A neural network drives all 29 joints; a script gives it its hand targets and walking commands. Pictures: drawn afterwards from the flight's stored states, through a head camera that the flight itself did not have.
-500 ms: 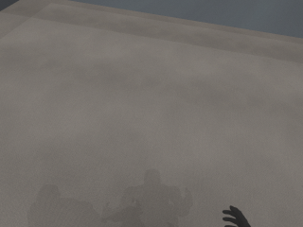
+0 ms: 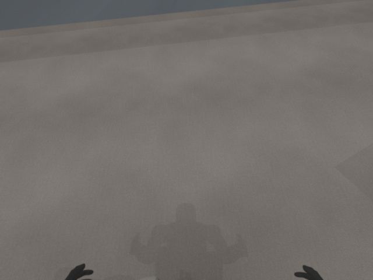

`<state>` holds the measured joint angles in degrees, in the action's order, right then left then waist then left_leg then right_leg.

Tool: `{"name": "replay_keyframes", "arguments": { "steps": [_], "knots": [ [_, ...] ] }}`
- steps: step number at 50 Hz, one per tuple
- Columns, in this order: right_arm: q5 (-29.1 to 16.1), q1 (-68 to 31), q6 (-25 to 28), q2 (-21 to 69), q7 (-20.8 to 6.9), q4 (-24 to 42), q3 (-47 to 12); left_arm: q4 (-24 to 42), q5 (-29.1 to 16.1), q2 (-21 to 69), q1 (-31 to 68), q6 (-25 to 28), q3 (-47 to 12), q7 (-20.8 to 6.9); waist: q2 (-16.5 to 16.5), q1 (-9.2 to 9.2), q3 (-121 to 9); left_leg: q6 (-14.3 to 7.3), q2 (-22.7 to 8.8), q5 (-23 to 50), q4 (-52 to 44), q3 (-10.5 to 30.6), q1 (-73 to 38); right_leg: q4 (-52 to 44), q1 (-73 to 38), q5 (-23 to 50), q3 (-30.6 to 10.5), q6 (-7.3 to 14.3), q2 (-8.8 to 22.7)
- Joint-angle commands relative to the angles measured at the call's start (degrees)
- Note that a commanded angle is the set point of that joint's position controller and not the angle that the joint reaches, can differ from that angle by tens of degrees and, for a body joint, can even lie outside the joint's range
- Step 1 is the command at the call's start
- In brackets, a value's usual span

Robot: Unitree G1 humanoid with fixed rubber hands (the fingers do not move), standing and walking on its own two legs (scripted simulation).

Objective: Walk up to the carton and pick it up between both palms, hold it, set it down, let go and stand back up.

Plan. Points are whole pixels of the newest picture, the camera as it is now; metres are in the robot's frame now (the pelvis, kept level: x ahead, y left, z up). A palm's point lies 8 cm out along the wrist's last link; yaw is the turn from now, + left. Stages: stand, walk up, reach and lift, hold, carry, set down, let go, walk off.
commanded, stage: walk up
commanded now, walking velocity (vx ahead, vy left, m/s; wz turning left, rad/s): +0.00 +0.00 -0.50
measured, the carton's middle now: out of the picture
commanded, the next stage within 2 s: none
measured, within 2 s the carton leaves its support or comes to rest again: neither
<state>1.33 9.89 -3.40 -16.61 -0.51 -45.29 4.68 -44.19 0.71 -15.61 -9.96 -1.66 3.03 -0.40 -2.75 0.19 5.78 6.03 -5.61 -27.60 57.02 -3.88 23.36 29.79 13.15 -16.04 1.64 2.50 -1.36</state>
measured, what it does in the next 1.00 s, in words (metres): steps on the spot, turning right: left foot, then right foot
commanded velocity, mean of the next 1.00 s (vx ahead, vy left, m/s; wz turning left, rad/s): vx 0.00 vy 0.00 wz -0.50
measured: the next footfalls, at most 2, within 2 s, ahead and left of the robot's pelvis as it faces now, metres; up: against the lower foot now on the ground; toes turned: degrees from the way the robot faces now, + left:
left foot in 0.18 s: +0.06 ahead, +0.14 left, +0.00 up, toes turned -1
right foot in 0.54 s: -0.01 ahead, -0.10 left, +0.00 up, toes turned -23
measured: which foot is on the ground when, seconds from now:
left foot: up 0.00-0.16, down 0.18-0.54, up 0.56-0.92, down 0.94-1.00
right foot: down 0.00-0.18, up 0.20-0.52, down 0.54-0.94, up 0.96-1.00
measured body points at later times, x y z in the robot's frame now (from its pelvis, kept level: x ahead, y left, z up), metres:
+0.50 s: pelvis -0.01 +0.02 -0.01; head +0.03 +0.01 +0.44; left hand +0.18 +0.25 -0.13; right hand +0.02 -0.26 -0.14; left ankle +0.02 +0.14 -0.74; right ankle -0.05 -0.09 -0.72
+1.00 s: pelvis +0.01 +0.04 -0.01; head +0.05 +0.04 +0.44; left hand +0.20 +0.24 -0.15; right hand +0.02 -0.26 -0.11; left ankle +0.06 +0.13 -0.74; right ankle -0.05 -0.07 -0.71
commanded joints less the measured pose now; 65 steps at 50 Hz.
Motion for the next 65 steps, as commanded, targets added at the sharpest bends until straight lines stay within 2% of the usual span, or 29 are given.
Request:
{"name": "replay_keyframes", "arguments": {
  "steps": [1, 6, 8, 9, 10, 11, 12, 14, 16, 24, 26, 27, 28, 29, 31, 33, 35, 41, 45, 46, 47, 48, 49, 50, 52, 54, 62, 64, 65],
  "knots": [
    [-0.14, -2.19, 0.42, -4.08, 0.55, 5.16, 0.66, 3.06, 0.06, -10.68, -3.17, 0.76, 2.79, 0.21, 13.59, -2.27, -7.44, 0.74, 0.73, -0.62, -6.39, 0.74, 4.84, -8.03, -10.26, 37.25, -17.99, 8.97, 15.5],
    [-0.81, -2.18, 1.18, -2.67, 1.0, 5.17, 0.42, 3.02, 1.03, -11.14, -1.69, 0.31, 3.0, 0.05, 11.18, -1.73, -9.43, -0.67, 3.35, 2.3, -16.15, 0.08, -3.83, -6.41, -5.4, 33.24, -20.69, 8.21, 14.77],
    [-1.7, 1.05, 2.11, -2.81, 1.35, 4.23, 0.31, 3.68, 0.87, -10.7, 0.61, -0.14, 2.98, -0.3, 10.12, 0.36, -9.37, -1.54, 3.61, 8.51, -30.1, -0.88, -13.75, -3.53, -0.45, 27.59, -20.24, 5.18, 12.21],
    [-1.37, 4.39, 2.71, -5.03, 1.72, 3.69, 0.77, 3.82, 0.66, -9.05, 1.19, -0.09, 2.89, -0.29, 7.41, 1.72, -10.29, -2.31, -0.71, 13.73, -37.63, 2.51, -22.32, 0.84, 5.16, 19.92, -17.74, 1.18, 8.56],
    [-0.7, 5.85, 2.81, -10.6, 1.73, 3.15, 2.36, 4.86, 0.16, -4.29, 2.0, -0.3, 1.95, -0.15, -9.14, 2.46, -9.4, -6.81, -13.21, 17.49, -42.68, 13.88, -27.88, 11.93, 16.53, -0.93, -7.36, -4.0, 0.49],
    [0.52, 5.9, 2.59, -12.35, 1.48, 3.29, 2.34, 4.36, 0.47, -5.08, 0.83, -1.2, 2.61, 0.16, -16.94, 2.97, -8.31, -14.03, -23.53, 30.25, -41.91, 20.97, -22.33, 25.42, 19.08, -18.38, -4.52, -5.06, -0.56],
    [1.02, 4.31, 2.91, -9.56, 1.51, 4.16, 1.0, 3.9, 1.09, -5.77, 0.04, -1.75, 3.05, -0.11, -8.97, 1.98, -5.91, -15.73, -23.59, 31.04, -42.4, 18.86, -16.29, 34.64, 17.79, -17.54, -7.66, -4.58, 1.42],
    [1.12, -0.69, 2.81, -5.55, 2.12, 5.45, 0.24, 2.22, 1.11, -7.1, -1.7, -1.89, 3.9, -1.63, -4.45, -1.26, -4.85, -13.92, -17.23, 28.93, -40.74, 10.31, -14.08, 39.03, 17.31, -12.22, -8.07, -4.69, 2.96],
    [1.7, -3.72, 2.63, -5.82, 2.47, 5.8, 0.49, 1.46, 0.58, -6.46, -2.33, -1.78, 3.75, -2.62, -8.77, -2.42, -3.82, -13.31, -13.45, 25.32, -40.9, 5.01, -12.52, 39.39, 17.35, -8.38, -4.84, -6.22, 2.81],
    [1.41, 1.77, 2.88, -8.58, 0.93, 2.42, 2.53, 4.35, 0.29, -2.37, 1.07, -1.52, 1.24, -2.12, -10.44, 0.78, -6.2, -12.47, -14.7, 32.77, -33.3, -0.79, -13.01, 12.76, 5.94, -10.79, 5.07, -5.16, 3.02],
    [0.86, 1.79, 1.99, -9.02, 0.5, 2.23, 2.74, 3.21, -0.04, -2.83, -4.3, -0.68, 1.38, -1.7, -7.3, -1.68, -8.12, -9.46, -12.96, 30.67, -26.71, -3.91, -10.23, -0.32, -2.78, -2.19, 6.87, -3.99, 1.5],
    [0.32, 2.39, 1.84, -7.47, 0.17, 2.3, 2.5, 2.12, 0.54, -6.26, -6.14, 0.22, 2.45, -1.34, 2.12, -2.8, -9.04, -6.3, -10.18, 26.51, -16.84, -6.76, -4.06, -7.2, -11.2, 2.68, 0.57, -1.93, 4.95],
    [-1.25, -0.93, 1.6, -1.75, -0.07, 7.24, 0.44, 2.38, 1.2, -15.05, -9.07, 0.99, 4.18, -0.78, 23.99, -4.34, -9.47, -0.65, 0.81, -4.32, -2.13, -9.58, 11.7, -13.09, -16.16, 25.05, -27.95, 6.36, 24.13],
    [-0.78, -5.09, 0.83, -2.66, 0.69, 7.67, 1.36, 1.49, 1.29, -16.4, -14.05, 1.15, 5.53, 0.03, 20.35, -7.36, -10.91, -0.61, 0.46, -10.33, 7.65, -0.36, 11.69, -12.57, -11.63, 37.4, -31.67, 12.22, 28.15],
    [-0.52, -4.03, 0.69, -4.41, 0.3, 6.97, 0.9, 2.55, 1.03, -11.03, -7.83, 1.35, 3.64, 1.01, 11.9, -3.2, -8.87, -1.35, -1.12, -3.04, 11.07, 3.64, 12.26, -10.16, -10.23, 30.48, -21.37, 11.0, 22.23],
    [0.03, -0.97, 1.0, -4.65, 0.26, 4.89, 0.93, 2.89, 0.49, -7.51, -2.54, 1.42, 2.51, 1.69, 12.61, -0.38, -7.02, -1.49, -1.48, 2.35, 7.7, 3.31, 9.36, -10.5, -6.38, 27.53, -16.06, 7.46, 17.0],
    [0.31, -0.33, 0.5, -3.79, 0.72, 4.06, 0.68, 3.34, 0.58, -7.66, -2.43, 1.48, 2.32, 1.39, 12.42, -0.31, -7.19, -1.34, -0.17, 3.61, 3.61, 1.93, 7.08, -10.81, -6.06, 26.37, -14.79, 7.4, 15.59],
    [-0.52, -3.45, 0.33, -1.55, 1.52, 5.25, 0.1, 3.25, 1.23, -8.95, -5.63, 1.43, 3.07, 1.3, 11.18, -1.9, -7.53, -1.33, 2.38, 2.02, -9.44, 1.81, 2.65, -9.4, -4.34, 25.62, -19.43, 8.66, 15.88],
    [-1.69, 0.86, 1.67, -1.87, 1.87, 4.39, 0.18, 2.81, 1.33, -8.25, -3.14, 0.75, 3.04, 0.95, 13.71, 0.53, -9.74, -2.69, 4.61, 7.31, -23.98, 0.88, -8.19, -5.44, -0.51, 24.79, -19.74, 5.87, 13.25],
    [-1.66, 4.39, 2.39, -2.63, 2.05, 3.52, 0.65, 3.19, 1.2, -7.22, -2.93, 0.6, 3.08, 0.91, 11.74, 2.02, -9.29, -3.31, 3.1, 13.89, -32.85, 1.48, -15.65, -3.42, 4.36, 21.46, -19.1, 2.92, 11.51],
    [-1.27, 7.81, 3.18, -6.2, 2.25, 3.21, 1.18, 3.43, 0.89, -4.55, -4.19, 0.69, 2.47, 0.8, 3.68, 2.72, -9.24, -4.93, -5.61, 14.94, -38.88, 9.53, -24.94, 3.09, 13.39, 10.12, -15.18, -1.47, 7.16],
    [-0.43, 6.89, 2.77, -11.16, 2.24, 2.78, 2.72, 3.73, 0.31, -0.83, -5.28, 0.25, 2.33, 0.9, -15.24, 1.96, -8.57, -11.49, -20.77, 24.49, -41.18, 21.9, -26.12, 16.88, 22.56, -15.49, -4.09, -5.21, -2.02],
    [0.74, 7.7, 2.55, -11.02, 2.07, 2.52, 2.45, 4.5, 1.22, -3.96, -2.96, -0.39, 2.6, 1.07, -12.57, 2.97, -7.39, -16.75, -24.31, 31.32, -40.43, 23.39, -20.29, 29.04, 22.04, -19.19, -6.12, -4.66, 0.89],
    [1.22, 5.64, 2.68, -8.07, 2.07, 3.14, 1.13, 4.69, 1.73, -4.87, -2.25, -0.58, 3.07, 0.4, -7.59, 1.88, -5.61, -16.86, -22.13, 32.96, -40.19, 19.53, -14.76, 35.42, 20.28, -16.98, -8.12, -4.11, 1.91],
    [0.8, -1.45, 2.95, -5.06, 2.01, 4.9, 0.42, 3.32, 1.56, -5.39, -4.04, -1.0, 3.95, -1.56, -8.14, -1.63, -5.28, -13.43, -15.13, 29.04, -39.64, 8.99, -11.84, 39.42, 19.43, -9.99, -6.78, -4.48, 2.91],
    [1.16, -1.64, 3.18, -4.29, 2.25, 4.18, 0.85, 2.3, 0.91, -3.9, -3.66, -1.17, 3.63, -2.45, -8.05, -1.28, -4.62, -13.24, -12.88, 29.99, -39.11, 4.83, -12.03, 37.21, 19.08, -7.9, -3.27, -6.03, 3.02],
    [1.46, 4.02, 3.49, -8.11, 1.06, 0.85, 2.16, 5.05, -0.23, -2.1, 1.97, -1.34, 2.46, -2.25, -10.39, 1.96, -7.82, -12.8, -15.93, 44.09, -32.5, -0.46, -14.68, 13.07, 6.32, -10.14, 4.3, -4.82, 1.94],
    [1.03, 4.36, 2.79, -9.67, 0.78, 0.7, 3.07, 4.03, -0.04, -1.83, -1.86, -0.87, 2.38, -1.94, -8.31, -0.04, -9.07, -10.42, -14.85, 45.24, -25.57, -3.57, -12.09, 2.68, -2.73, -4.83, 5.62, -3.53, 0.9],
    [0.2, 3.49, 2.62, -8.51, 0.97, 1.49, 2.75, 1.82, -0.61, -4.39, -5.79, -0.12, 2.13, -1.53, -5.41, -3.09, -9.22, -7.36, -11.81, 34.5, -20.4, -6.1, -7.66, -5.9, -7.4, 4.13, 2.47, -1.97, 2.06]
  ]
}}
